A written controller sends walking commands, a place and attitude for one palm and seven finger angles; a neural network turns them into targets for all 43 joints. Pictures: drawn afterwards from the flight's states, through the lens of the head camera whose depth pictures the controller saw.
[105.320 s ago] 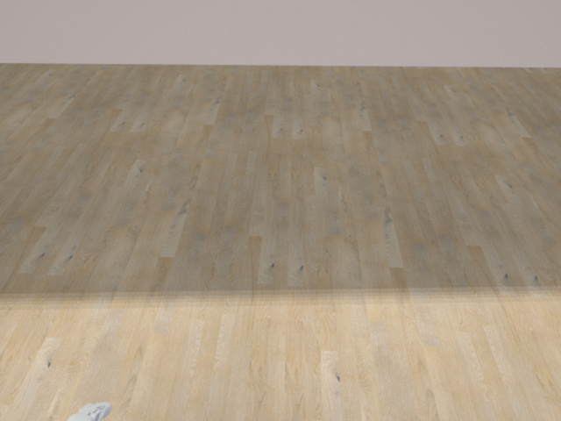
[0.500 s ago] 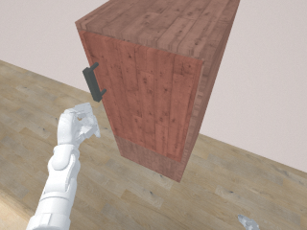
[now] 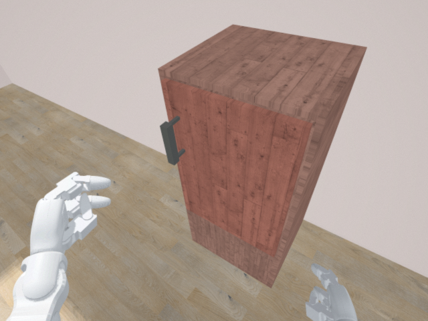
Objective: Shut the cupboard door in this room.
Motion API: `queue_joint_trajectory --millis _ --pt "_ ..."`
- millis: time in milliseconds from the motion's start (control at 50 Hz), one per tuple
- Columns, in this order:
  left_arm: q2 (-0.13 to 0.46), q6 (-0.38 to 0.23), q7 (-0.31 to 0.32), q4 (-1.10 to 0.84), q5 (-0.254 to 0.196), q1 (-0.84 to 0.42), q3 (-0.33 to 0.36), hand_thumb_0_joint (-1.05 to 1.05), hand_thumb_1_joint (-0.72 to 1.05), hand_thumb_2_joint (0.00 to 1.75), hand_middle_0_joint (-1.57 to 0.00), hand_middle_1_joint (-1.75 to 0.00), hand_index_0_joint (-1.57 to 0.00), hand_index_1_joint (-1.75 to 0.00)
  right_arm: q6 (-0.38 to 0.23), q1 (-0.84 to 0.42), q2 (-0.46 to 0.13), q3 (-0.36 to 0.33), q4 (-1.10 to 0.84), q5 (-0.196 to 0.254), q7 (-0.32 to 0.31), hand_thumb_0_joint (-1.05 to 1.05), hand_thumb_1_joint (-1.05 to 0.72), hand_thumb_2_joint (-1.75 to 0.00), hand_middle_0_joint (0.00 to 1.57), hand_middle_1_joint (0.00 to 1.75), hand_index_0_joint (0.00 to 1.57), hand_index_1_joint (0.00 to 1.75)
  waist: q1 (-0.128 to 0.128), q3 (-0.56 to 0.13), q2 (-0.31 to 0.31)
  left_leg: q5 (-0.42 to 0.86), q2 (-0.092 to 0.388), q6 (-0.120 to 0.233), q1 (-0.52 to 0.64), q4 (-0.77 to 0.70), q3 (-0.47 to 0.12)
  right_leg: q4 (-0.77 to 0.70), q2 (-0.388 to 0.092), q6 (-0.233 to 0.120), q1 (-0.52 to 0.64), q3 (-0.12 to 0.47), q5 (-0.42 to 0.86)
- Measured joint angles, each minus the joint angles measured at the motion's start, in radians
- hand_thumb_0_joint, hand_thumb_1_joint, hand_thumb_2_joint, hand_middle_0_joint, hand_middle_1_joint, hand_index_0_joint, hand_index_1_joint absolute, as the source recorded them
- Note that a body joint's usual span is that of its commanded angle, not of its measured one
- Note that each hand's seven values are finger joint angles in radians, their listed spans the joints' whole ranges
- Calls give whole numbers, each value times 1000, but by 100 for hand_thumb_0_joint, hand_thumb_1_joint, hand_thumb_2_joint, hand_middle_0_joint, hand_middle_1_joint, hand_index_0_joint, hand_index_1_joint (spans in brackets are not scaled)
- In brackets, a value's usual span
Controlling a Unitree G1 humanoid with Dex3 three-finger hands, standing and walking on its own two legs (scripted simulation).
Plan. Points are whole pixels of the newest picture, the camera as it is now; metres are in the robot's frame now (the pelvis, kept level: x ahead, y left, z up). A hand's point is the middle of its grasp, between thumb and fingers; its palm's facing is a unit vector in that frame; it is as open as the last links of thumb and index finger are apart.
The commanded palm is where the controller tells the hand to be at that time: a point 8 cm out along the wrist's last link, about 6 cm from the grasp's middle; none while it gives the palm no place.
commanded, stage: draw the hand back to the body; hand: left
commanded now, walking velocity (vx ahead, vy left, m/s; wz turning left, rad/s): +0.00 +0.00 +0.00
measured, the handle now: (175, 140) +0.60 +0.19 -0.02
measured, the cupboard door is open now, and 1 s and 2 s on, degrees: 0 0 0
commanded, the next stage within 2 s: step back with the hand held close in 0.60 s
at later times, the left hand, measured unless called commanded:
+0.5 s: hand (47, 236) +0.18 +0.26 +0.15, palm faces +0.46 -0.80 -0.38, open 7.3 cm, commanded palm +0.13 +0.30 +0.17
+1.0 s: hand (41, 241) +0.18 +0.27 +0.15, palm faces +0.40 -0.78 -0.48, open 7.4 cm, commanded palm +0.12 +0.31 +0.17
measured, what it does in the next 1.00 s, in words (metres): stands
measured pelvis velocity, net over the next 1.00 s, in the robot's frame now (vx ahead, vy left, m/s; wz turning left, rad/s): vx -0.02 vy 0.01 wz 0.00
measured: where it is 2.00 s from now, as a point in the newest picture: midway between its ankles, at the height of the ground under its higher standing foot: outside the picture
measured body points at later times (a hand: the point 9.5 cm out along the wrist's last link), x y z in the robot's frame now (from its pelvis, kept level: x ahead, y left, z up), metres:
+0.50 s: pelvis -0.01 +0.00 +0.00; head -0.03 -0.03 +0.45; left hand +0.15 +0.30 +0.17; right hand +0.18 -0.23 -0.09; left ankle -0.02 +0.11 -0.74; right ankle -0.01 -0.11 -0.74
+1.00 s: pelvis -0.02 +0.01 +0.00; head -0.02 -0.02 +0.45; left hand +0.15 +0.30 +0.18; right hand +0.15 -0.25 -0.10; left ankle -0.02 +0.11 -0.74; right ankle -0.01 -0.11 -0.74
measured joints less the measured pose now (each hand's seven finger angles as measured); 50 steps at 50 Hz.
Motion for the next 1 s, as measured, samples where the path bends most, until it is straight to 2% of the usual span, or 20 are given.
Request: queue_joint_trajectory --millis 300,480,740,880,1000 --pt "64 -28 12 -215 -12 218 180 1 89 90 -34 -44 -34 -44 -35 46 -18 -40 44 -2 9 1 -90 -90 20 30 20 30 9 -13 17 -9 2 1 12 6 3 -2 2 3 15 3 -4" --pt "30 -28 20 -185 -7 185 149 1 89 90 -23 -33 -23 -32 -55 35 -25 -45 54 -1 -3 1 -90 -90 20 30 20 30 12 -2 6 2 2 -1 8 8 0 10 1 -2 7 0 1" --pt "49 -47 12 -200 -12 190 162 1 89 90 -21 -30 -21 -30 -72 33 -8 -41 49 -1 0 1 -90 -90 20 30 20 30 2 3 5 7 16 -12 15 6 6 1 16 -12 13 6 11" --pt "60 -109 25 -204 -1 229 194 1 89 90 -21 -30 -21 -30 -17 30 -32 -60 26 -3 8 1 -90 -90 20 30 20 30 -37 -33 21 -9 22 -7 -111 78 -15 7 21 -10 -75 -16 24" --pt "86 -112 33 -243 -2 282 192 1 89 90 -21 -30 -21 -30 26 31 -45 -80 6 -1 -12 1 -90 -90 20 30 20 30 -48 -22 -2 10 -3 9 -142 67 5 42 -6 8 -131 5 26"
